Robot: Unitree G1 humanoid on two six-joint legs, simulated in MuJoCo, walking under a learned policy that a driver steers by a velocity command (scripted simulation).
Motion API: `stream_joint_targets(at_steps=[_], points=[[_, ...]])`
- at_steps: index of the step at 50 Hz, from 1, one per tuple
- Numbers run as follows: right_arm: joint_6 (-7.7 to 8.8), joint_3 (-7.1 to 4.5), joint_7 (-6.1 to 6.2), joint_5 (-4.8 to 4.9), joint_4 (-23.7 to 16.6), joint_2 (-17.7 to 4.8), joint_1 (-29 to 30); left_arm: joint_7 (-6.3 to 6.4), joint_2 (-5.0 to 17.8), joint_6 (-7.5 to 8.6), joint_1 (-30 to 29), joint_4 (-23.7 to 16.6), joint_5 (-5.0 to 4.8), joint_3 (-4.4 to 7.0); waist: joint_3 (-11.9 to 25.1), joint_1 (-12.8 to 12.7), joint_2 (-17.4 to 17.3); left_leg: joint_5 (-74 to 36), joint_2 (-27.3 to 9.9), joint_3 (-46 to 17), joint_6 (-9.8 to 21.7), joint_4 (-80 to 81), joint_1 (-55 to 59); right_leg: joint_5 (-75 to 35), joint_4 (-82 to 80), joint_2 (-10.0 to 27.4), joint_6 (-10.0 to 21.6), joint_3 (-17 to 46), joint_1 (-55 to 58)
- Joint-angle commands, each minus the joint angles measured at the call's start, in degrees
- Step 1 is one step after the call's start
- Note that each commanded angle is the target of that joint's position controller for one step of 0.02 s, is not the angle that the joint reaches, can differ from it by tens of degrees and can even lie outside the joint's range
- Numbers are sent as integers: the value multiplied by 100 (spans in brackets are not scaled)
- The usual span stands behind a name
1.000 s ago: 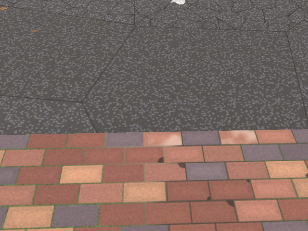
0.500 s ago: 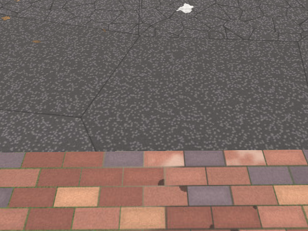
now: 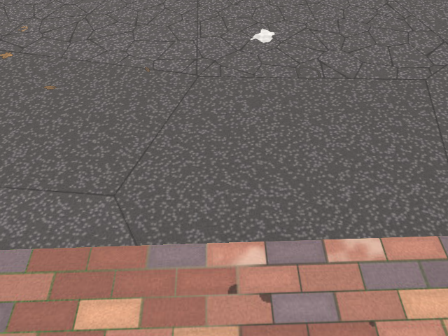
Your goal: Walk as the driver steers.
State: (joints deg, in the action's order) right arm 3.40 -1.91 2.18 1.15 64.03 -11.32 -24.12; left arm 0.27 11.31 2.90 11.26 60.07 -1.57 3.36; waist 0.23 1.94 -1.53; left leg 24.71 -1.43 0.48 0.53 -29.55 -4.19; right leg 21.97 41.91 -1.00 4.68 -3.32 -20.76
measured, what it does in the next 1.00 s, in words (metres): walks ahead: left foot, then right foot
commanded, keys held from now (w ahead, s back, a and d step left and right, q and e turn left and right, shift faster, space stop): w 0.34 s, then no key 0.50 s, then w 0.16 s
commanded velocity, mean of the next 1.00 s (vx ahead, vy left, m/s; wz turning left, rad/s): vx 0.25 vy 0.00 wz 0.00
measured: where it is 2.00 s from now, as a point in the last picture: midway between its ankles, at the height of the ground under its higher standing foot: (209, 279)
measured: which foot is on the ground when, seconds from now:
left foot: down 0.00-0.08, up 0.10-0.54, down 0.56-0.96, up 0.98-1.00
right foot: down 0.00-0.58, up 0.60-0.92, down 0.94-1.00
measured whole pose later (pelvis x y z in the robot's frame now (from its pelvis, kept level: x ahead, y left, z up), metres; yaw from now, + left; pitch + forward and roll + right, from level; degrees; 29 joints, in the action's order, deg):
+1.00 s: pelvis +0.29 +0.03 +0.01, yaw -1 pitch +1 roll +2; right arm 1.6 -3.0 1.5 1.8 57.1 -12.8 -9.5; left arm 2.6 11.1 1.2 16.3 61.3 0.5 2.8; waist 2.8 -1.7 -1.1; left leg 16.8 2.9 4.7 3.6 -31.1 -20.9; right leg 17.6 30.9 2.5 2.4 -0.6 -15.3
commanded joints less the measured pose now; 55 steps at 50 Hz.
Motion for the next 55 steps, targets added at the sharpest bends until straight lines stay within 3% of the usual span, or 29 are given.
stream_joint_targets(at_steps=[1, 3, 4, 5, 6, 7, 9, 11, 17, 24, 27, 28, 29, 30, 31, 32, 33, 34, 37, 39, 43, 46, 47, 48, 49, 50, 51, 52, 55], points=[[128, -169, -70, 68, -273, -841, 161, -92, 347, 280, -526, -414, -72, 64, -1118, -246, -561, 29, -1438, -1507, 976, 1463, -636, -12, -732, 199, 117, -88, -391], [123, -174, -112, 39, -382, -908, 341, -89, 553, 247, 620, 27, -40, 230, -573, -714, -424, -1424, -839, -812, 686, 521, -1442, -656, -1125, -182, 91, -220, 1608], [154, -114, -121, 44, -520, -688, 530, -68, 970, 251, 1483, 209, -21, 370, -262, -1038, 520, -2100, -237, -96, 335, -1245, -2239, -243, -1857, 662, 482, 1260, 2541], [251, -9, -101, 42, -722, -260, 488, -112, 1415, 271, 2247, 313, -4, 436, 260, -1170, 1980, -137, 438, 184, 48, -3361, -3467, 160, -3015, 2043, 1319, 3918, 3459], [332, -75, -129, 120, -823, -459, 697, -133, 914, 352, 1842, 269, 96, 221, 80, -859, 1322, 454, 199, -570, 209, -4441, -3985, 307, -3187, 2359, 1358, 4446, 3124], [369, -108, -178, 200, -891, -564, 817, -144, 667, 401, 1271, 92, 108, 112, -285, -623, 896, -1, -110, -664, 402, -4711, -4182, 165, -3147, 2227, 1163, 3738, 2698], [373, -186, -176, 120, -863, -593, 866, -195, 538, 419, 727, -92, 122, 1, -440, -341, 371, -943, -531, -535, 532, -4144, -3937, -510, -3304, 1745, 803, 2472, 2129], [278, -268, -187, 77, -836, -611, 813, -170, 432, 368, 836, -50, 158, -71, -400, -227, 492, -1268, -645, -374, 459, -3650, -3513, -1205, -3429, 1384, 610, 1695, 1856], [148, -226, -205, -4, -1304, -382, 2060, 28, 794, 292, 1300, -15, 197, -48, -672, -411, 441, -2217, -610, -137, 56, -1873, -3957, -1916, -3702, 1343, 700, 1119, 1730], [159, -149, -354, -1, -1538, -444, 2730, 79, 831, 146, 1438, 98, 128, -20, -578, -406, 718, -2679, -135, 82, 213, -403, -2699, -4084, -2844, 1273, 412, 414, 1766], [218, -351, -348, -94, -1169, -905, 1542, 109, 898, 96, 1040, 22, 106, 17, 175, 281, 740, -2873, 226, 195, 551, 178, -1229, -5085, -1454, 1087, 104, 377, 2066], [238, -443, -318, -152, -985, -1218, 956, 97, 817, 102, 1193, -3, 149, -15, 656, 428, 385, -4610, -142, -63, 691, 176, -108, -4329, -427, 722, -145, 191, 1597], [198, -456, -281, -307, -899, -1519, 429, 70, 397, 136, 1783, 9, 293, -142, 1561, 211, -696, -6798, -1545, -1561, 1404, -333, 1881, -1094, 1582, 57, -461, 25, -64], [151, -333, -320, -264, -866, -1278, 345, 39, 58, 179, 2362, 203, 136, -235, 2561, 48, -1418, -6888, -2383, -3034, 2124, 278, 2307, 1794, 2954, -377, -614, 739, -533], [120, -279, -372, -140, -964, -1077, 776, 27, 481, 156, 2161, 232, 20, -115, 2237, 16, -825, -5246, -2106, -2757, 1948, 639, 1428, 1611, 3367, -75, -613, 1146, -578], [94, -218, -360, -85, -1110, -890, 1446, 61, 601, 95, 1506, 35, -33, -78, 1310, -80, -467, -4009, -1835, -2134, 1647, 899, 544, 1326, 3336, 181, -614, 789, -971], [96, -132, -354, -123, -1174, -691, 1878, 133, 607, 5, 1122, -41, 24, -43, 781, -202, -56, -3293, -1560, -1699, 1421, 1204, -372, 929, 2973, 413, -635, 685, -867], [105, -84, -342, -176, -1191, -555, 2133, 209, 589, -103, 1051, -62, 90, 3, 545, -356, -97, -2809, -1334, -1339, 1249, 1400, -1088, 646, 2494, 606, -623, 712, -488], [84, -93, -292, -335, -1065, -611, 2123, 317, 353, -256, 1240, -16, 156, -7, 399, -537, -465, -2421, -958, -800, 1200, 1677, -1917, 285, 1382, 574, -591, 515, 317], [80, -98, -219, -330, -1039, -667, 2019, 365, 352, -295, 1042, -62, 175, -23, 491, -469, -480, -1944, -978, -830, 1263, 1731, -1831, 169, 618, 573, -584, 504, 440], [-59, -131, -103, -145, -985, -831, 1945, 306, 459, -368, 900, -16, 201, 4, 407, -503, -521, 478, -972, -1043, 1058, 2023, -2081, -634, -458, 407, -500, 246, 1003], [-161, -245, -32, 46, -971, -1041, 1812, 244, 506, -304, 1088, 109, 257, 28, 17, -598, -491, 1760, -920, -1243, 797, 2151, -2335, -77, -775, 241, -145, -48, 1098], [-161, -239, -32, 92, -1050, -931, 1938, 234, 471, -262, 1214, 163, 255, 4, -205, -664, -211, 1625, -773, -1121, 701, 1839, -2415, 234, -1364, 389, 93, 164, 1064], [-132, -222, -31, 123, -1160, -759, 2060, 251, 734, -212, 1369, 232, 243, 61, -372, -678, 398, 1246, -372, -571, 498, 1250, -2593, 1015, -2107, 801, 414, 784, 922], [-51, -210, -35, 143, -1311, -611, 2308, 253, 1030, -142, 1724, 357, 196, 154, -529, -777, 1282, 554, 296, 312, 210, -54, -2955, 2253, -3088, 1409, 796, 1960, 910], [28, -213, -67, 112, -1393, -597, 2425, 265, 1286, -24, 1560, 277, 141, 239, -739, -771, 2035, -84, 407, 273, 257, -1274, -3543, 2363, -3759, 2150, 1035, 3210, 1153], [80, -288, -120, 63, -1302, -742, 2225, 281, 1044, 107, 1296, 177, 210, 188, -686, -549, 1647, -218, 210, -74, 320, -1955, -3884, 1720, -3675, 2158, 946, 3181, 1400], [106, -312, -170, 34, -1151, -723, 1966, 252, 867, 206, 1163, 131, 174, 164, -522, -399, 1279, -445, 123, -177, 360, -2218, -4045, 1163, -3523, 1977, 768, 2844, 1687], [173, -288, -243, 10, -1121, -500, 2198, 174, 623, 274, 1228, 95, 64, 115, -299, -420, 823, -1030, -81, -37, 283, -1879, -3899, 121, -3431, 1637, 473, 1962, 1917]])
Velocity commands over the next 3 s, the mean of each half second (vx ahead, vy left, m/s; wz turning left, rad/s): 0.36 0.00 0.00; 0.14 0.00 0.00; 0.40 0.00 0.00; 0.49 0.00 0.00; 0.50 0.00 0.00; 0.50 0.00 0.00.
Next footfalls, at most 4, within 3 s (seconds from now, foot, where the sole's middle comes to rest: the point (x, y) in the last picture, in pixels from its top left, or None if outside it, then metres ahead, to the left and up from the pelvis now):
0.56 left None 0.39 0.12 -0.77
0.94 right None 0.32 -0.09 -0.77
1.32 left None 0.48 0.18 -0.77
1.82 right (244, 255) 0.81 -0.05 -0.77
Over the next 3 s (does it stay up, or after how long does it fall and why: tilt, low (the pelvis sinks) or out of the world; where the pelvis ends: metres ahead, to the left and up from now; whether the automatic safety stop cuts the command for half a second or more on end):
stays up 1.31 0.11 -0.06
